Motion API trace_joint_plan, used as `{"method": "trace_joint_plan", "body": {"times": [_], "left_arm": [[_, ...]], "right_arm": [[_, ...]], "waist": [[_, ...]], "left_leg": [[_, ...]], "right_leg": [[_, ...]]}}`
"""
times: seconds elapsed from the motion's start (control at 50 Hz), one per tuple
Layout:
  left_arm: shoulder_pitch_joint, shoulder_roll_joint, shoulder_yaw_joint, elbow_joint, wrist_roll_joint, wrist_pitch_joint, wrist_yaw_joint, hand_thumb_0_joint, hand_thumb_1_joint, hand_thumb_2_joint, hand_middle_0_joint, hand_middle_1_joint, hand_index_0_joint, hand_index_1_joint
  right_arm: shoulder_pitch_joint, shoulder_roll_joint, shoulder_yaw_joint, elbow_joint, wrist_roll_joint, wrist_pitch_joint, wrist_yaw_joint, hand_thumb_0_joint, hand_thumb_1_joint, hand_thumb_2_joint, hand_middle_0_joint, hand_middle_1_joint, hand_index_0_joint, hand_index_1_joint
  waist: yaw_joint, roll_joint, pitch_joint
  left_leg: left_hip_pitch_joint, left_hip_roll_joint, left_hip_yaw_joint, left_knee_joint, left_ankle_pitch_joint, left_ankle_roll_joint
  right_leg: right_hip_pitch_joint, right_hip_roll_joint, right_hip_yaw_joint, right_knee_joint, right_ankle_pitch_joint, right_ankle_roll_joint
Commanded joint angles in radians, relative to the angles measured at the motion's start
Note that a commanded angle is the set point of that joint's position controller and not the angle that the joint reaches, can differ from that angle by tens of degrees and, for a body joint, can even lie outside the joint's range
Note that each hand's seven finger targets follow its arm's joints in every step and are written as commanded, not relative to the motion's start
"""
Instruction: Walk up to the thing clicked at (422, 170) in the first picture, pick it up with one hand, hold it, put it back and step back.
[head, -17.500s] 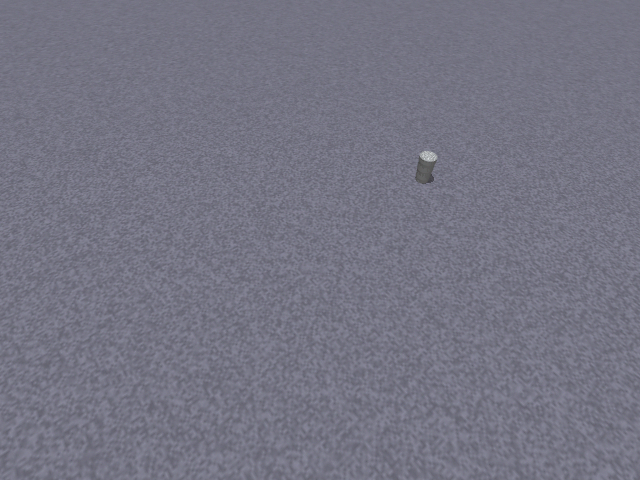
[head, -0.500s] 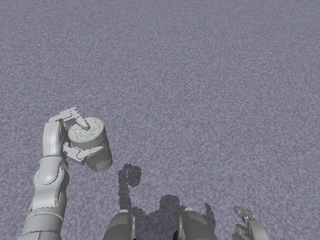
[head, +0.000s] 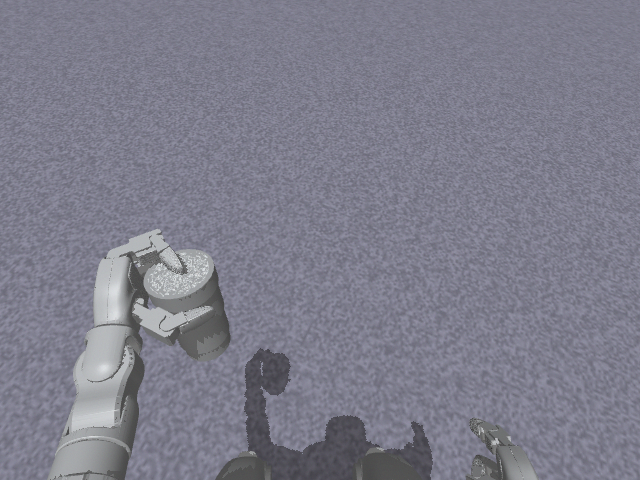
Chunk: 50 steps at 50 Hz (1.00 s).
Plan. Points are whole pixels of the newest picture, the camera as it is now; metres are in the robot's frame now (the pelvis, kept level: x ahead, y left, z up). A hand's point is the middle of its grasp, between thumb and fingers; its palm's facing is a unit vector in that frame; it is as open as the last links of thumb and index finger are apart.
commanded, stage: lift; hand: left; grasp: from the side
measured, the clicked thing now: (195, 310) +0.33 +0.16 -0.01
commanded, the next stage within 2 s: hold in 0.08 s
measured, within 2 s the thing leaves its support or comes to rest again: neither
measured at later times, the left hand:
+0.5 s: hand (177, 274) +0.34 +0.16 +0.06, palm faces +0.08 -1.00 -0.01, open 8.3 cm
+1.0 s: hand (168, 276) +0.33 +0.17 +0.07, palm faces +0.09 -1.00 -0.01, open 8.2 cm
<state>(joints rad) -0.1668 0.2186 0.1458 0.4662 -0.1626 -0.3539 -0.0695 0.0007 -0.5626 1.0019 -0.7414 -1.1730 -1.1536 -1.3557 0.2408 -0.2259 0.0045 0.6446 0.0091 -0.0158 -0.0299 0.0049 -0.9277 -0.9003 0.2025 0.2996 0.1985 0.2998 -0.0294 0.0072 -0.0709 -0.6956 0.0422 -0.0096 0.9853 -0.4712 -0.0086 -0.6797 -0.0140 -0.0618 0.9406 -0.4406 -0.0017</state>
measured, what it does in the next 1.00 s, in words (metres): stands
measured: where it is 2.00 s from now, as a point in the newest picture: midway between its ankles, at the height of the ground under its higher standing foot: outside the picture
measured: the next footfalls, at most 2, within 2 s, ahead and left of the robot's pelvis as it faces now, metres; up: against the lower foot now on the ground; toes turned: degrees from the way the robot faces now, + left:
none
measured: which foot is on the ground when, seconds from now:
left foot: down 0.00-1.00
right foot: down 0.00-1.00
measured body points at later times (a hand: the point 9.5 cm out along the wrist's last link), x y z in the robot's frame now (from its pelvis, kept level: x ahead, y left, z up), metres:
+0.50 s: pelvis +0.01 +0.00 +0.01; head +0.05 +0.00 +0.46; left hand +0.33 +0.22 +0.06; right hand +0.13 -0.25 -0.10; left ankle +0.01 +0.12 -0.68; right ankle +0.02 -0.12 -0.68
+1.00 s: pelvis +0.00 +0.00 +0.02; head +0.03 +0.00 +0.47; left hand +0.32 +0.22 +0.08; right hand +0.14 -0.25 -0.08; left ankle +0.01 +0.12 -0.68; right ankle +0.02 -0.12 -0.68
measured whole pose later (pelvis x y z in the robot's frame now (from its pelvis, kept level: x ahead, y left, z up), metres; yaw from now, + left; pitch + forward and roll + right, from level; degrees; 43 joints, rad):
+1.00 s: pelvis +0.00 +0.00 +0.02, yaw +0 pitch +5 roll -1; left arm -0.13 0.19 0.14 0.45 -0.17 -0.36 -0.06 -0.01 -0.54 0.96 -0.74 -1.17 -1.16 -1.35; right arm 0.23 -0.22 0.01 0.65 0.02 -0.01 -0.03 0.01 -0.94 -0.90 0.20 0.30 0.20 0.30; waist -0.02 0.01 -0.04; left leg -0.51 0.04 0.00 0.83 -0.41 -0.01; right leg -0.50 -0.01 -0.05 0.80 -0.39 0.00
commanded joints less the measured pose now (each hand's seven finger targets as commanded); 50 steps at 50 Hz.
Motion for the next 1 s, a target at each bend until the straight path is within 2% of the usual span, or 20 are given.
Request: {"method": "trace_joint_plan", "body": {"times": [0.0,0.04,0.1,0.14,0.18,0.32,0.38,0.44,0.48,0.5,0.52,0.54,0.68,0.7,0.72,0.74,0.76,0.9,0.94,0.98], "left_arm": [[-0.27,0.104,0.047,-0.211,-0.038,-0.083,-0.008,0.0,0.065,1.301,-1.35,-1.514,-1.37,-1.514],[-0.3,0.145,0.063,-0.239,-0.028,-0.089,-0.009,0.0,0.077,1.299,-1.337,-1.499,-1.354,-1.501],[-0.275,0.121,0.04,-0.22,-0.019,-0.089,-0.016,0.0,0.097,1.302,-1.356,-1.511,-1.375,-1.51],[-0.33,0.171,0.079,-0.3,-0.028,-0.103,-0.011,0.0,0.115,1.307,-1.354,-1.506,-1.371,-1.507],[-0.288,0.112,0.048,-0.246,-0.037,-0.097,-0.014,0.0,0.109,1.222,-1.349,-1.483,-1.372,-1.475],[-0.297,0.136,0.051,-0.268,-0.026,-0.101,-0.012,0.0,0.06,1.208,-1.359,-1.477,-1.378,-1.473],[-0.221,0.085,0.039,-0.195,-0.039,-0.086,-0.013,0.0,0.059,1.197,-1.344,-1.464,-1.364,-1.458],[-0.304,0.137,0.057,-0.282,-0.029,-0.092,-0.002,0.0,0.074,1.211,-1.34,-1.466,-1.359,-1.462],[-0.27,0.115,0.04,-0.25,-0.021,-0.091,0.0,0.0,0.086,1.222,-1.354,-1.479,-1.373,-1.475],[-0.295,0.142,0.07,-0.286,-0.025,-0.099,0.005,0.0,0.098,1.218,-1.355,-1.474,-1.374,-1.47],[-0.218,0.087,0.04,-0.181,-0.027,-0.088,0.001,0.0,0.083,1.225,-1.359,-1.483,-1.378,-1.48],[-0.281,0.113,0.048,-0.287,-0.034,-0.099,0.001,0.0,0.109,1.22,-1.344,-1.472,-1.364,-1.467],[-0.241,0.097,0.043,-0.238,-0.023,-0.087,0.006,0.0,0.119,1.215,-1.329,-1.456,-1.346,-1.454],[-0.292,0.138,0.058,-0.317,-0.022,-0.094,0.008,0.0,0.104,1.213,-1.343,-1.469,-1.362,-1.465],[-0.234,0.095,0.031,-0.23,-0.021,-0.084,0.003,0.0,0.12,1.21,-1.337,-1.461,-1.356,-1.457],[-0.262,0.097,0.024,-0.288,-0.023,-0.09,0.004,0.0,0.087,1.213,-1.339,-1.471,-1.359,-1.467],[-0.266,0.126,0.053,-0.283,-0.022,-0.089,0.008,0.0,0.095,1.218,-1.348,-1.478,-1.367,-1.474],[-0.218,0.086,0.042,-0.209,-0.032,-0.073,0.006,0.0,0.077,1.218,-1.327,-1.464,-1.344,-1.463],[-0.261,0.125,0.044,-0.271,-0.018,-0.08,0.003,0.0,0.082,1.213,-1.329,-1.46,-1.346,-1.459],[-0.228,0.095,0.023,-0.278,-0.023,-0.081,-0.007,0.0,0.088,1.204,-1.322,-1.451,-1.341,-1.448]], "right_arm": [[-0.007,-0.134,-0.05,-0.115,0.004,-0.044,-0.009,0.0,-0.925,-0.902,0.2,0.3,0.199,0.3],[-0.004,-0.142,-0.056,-0.109,0.003,-0.04,-0.011,0.0,-0.926,-0.904,0.199,0.3,0.199,0.3],[-0.006,-0.136,-0.051,-0.117,0.0,-0.036,-0.014,0.0,-0.923,-0.902,0.199,0.3,0.199,0.3],[-0.001,-0.135,-0.053,-0.108,0.002,-0.036,-0.015,0.0,-0.922,-0.903,0.199,0.3,0.199,0.3],[-0.014,-0.132,-0.049,-0.119,0.003,-0.036,-0.012,0.0,-0.932,-0.902,0.199,0.3,0.199,0.3],[-0.007,-0.138,-0.055,-0.111,0.003,-0.032,-0.013,0.0,-0.941,-0.905,0.199,0.3,0.199,0.3],[-0.003,-0.133,-0.052,-0.109,0.004,-0.032,-0.011,0.0,-0.94,-0.905,0.199,0.3,0.199,0.3],[-0.012,-0.136,-0.056,-0.112,0.004,-0.031,-0.011,0.0,-0.935,-0.905,0.199,0.3,0.199,0.3],[-0.023,-0.128,-0.051,-0.119,0.003,-0.027,-0.01,0.0,-0.937,-0.905,0.199,0.3,0.199,0.3],[-0.019,-0.129,-0.053,-0.113,0.004,-0.03,-0.01,0.0,-0.935,-0.905,0.199,0.3,0.199,0.3],[-0.02,-0.126,-0.049,-0.115,0.004,-0.028,-0.01,0.0,-0.938,-0.906,0.199,0.3,0.199,0.3],[-0.021,-0.131,-0.051,-0.119,0.006,-0.03,-0.011,0.0,-0.935,-0.905,0.199,0.3,0.199,0.3],[-0.035,-0.127,-0.053,-0.123,0.006,-0.033,-0.01,0.0,-0.931,-0.906,0.199,0.3,0.199,0.3],[-0.031,-0.131,-0.054,-0.119,0.007,-0.033,-0.012,0.0,-0.933,-0.905,0.199,0.3,0.199,0.3],[-0.038,-0.128,-0.05,-0.122,0.007,-0.033,-0.011,0.0,-0.931,-0.905,0.199,0.3,0.199,0.3],[-0.034,-0.128,-0.05,-0.123,0.006,-0.034,-0.009,0.0,-0.937,-0.906,0.199,0.3,0.199,0.3],[-0.035,-0.13,-0.052,-0.118,0.007,-0.035,-0.011,0.0,-0.938,-0.906,0.199,0.3,0.199,0.3],[-0.054,-0.126,-0.049,-0.116,0.009,-0.044,-0.014,0.0,-0.933,-0.907,0.199,0.3,0.199,0.3],[-0.048,-0.13,-0.053,-0.116,0.01,-0.041,-0.015,0.0,-0.934,-0.907,0.199,0.3,0.199,0.3],[-0.048,-0.126,-0.051,-0.116,0.008,-0.041,-0.012,0.0,-0.93,-0.906,0.199,0.3,0.199,0.3]], "waist": [[-0.009,0.01,-0.29],[-0.005,0.037,-0.314],[-0.011,0.018,-0.283],[0.005,0.052,-0.311],[-0.008,0.019,-0.266],[0.002,0.05,-0.281],[-0.004,-0.016,-0.275],[0.004,0.015,-0.277],[-0.002,0.011,-0.238],[0.008,0.02,-0.249],[-0.001,-0.004,-0.237],[0.008,0.012,-0.27],[0.008,0.01,-0.234],[0.009,0.032,-0.262],[-0.001,0.016,-0.221],[0.004,0.029,-0.24],[0.008,0.03,-0.236],[0.002,-0.022,-0.174],[0.001,0.008,-0.207],[0.004,0.015,-0.202]], "left_leg": [[0.164,-0.032,-0.006,-0.161,0.264,0.014],[0.188,-0.031,-0.001,-0.161,0.288,0.013],[0.196,-0.034,0.002,-0.175,0.296,0.014],[0.217,-0.035,0.004,-0.183,0.296,0.011],[0.206,-0.034,0.001,-0.197,0.266,0.011],[0.257,-0.031,0.0,-0.212,0.313,0.006],[0.237,-0.031,0.003,-0.207,0.333,0.013],[0.243,-0.032,0.008,-0.218,0.317,0.012],[0.233,-0.036,0.01,-0.227,0.293,0.013],[0.235,-0.037,0.013,-0.23,0.279,0.013],[0.242,-0.034,0.008,-0.234,0.291,0.012],[0.257,-0.034,0.01,-0.234,0.31,0.012],[0.26,-0.033,0.008,-0.259,0.275,0.01],[0.281,-0.036,0.013,-0.259,0.283,0.011],[0.272,-0.035,0.008,-0.267,0.278,0.01],[0.284,-0.033,0.007,-0.268,0.292,0.008],[0.282,-0.036,0.011,-0.262,0.297,0.01],[0.261,-0.037,0.014,-0.277,0.258,0.018],[0.287,-0.039,0.018,-0.282,0.263,0.017],[0.291,-0.038,0.014,-0.288,0.266,0.015]], "right_leg": [[0.19,0.024,0.025,-0.142,0.295,-0.01],[0.195,0.022,0.03,-0.146,0.316,-0.011],[0.206,0.021,0.032,-0.158,0.33,-0.011],[0.227,0.019,0.033,-0.163,0.327,-0.011],[0.214,0.025,0.029,-0.171,0.297,-0.01],[0.229,0.025,0.025,-0.176,0.323,-0.014],[0.269,0.024,0.028,-0.187,0.361,-0.007],[0.269,0.022,0.029,-0.199,0.348,-0.007],[0.26,0.021,0.031,-0.208,0.328,-0.005],[0.265,0.02,0.033,-0.212,0.316,-0.005],[0.265,0.022,0.028,-0.21,0.319,-0.007],[0.28,0.022,0.03,-0.212,0.338,-0.007],[0.282,0.024,0.026,-0.231,0.302,-0.008],[0.294,0.02,0.031,-0.234,0.314,-0.007],[0.282,0.024,0.025,-0.235,0.306,-0.007],[0.291,0.025,0.023,-0.231,0.311,-0.01],[0.297,0.021,0.029,-0.238,0.321,-0.006],[0.286,0.016,0.031,-0.267,0.3,0.002],[0.288,0.015,0.035,-0.266,0.304,-0.001],[0.29,0.019,0.027,-0.264,0.297,-0.004]]}}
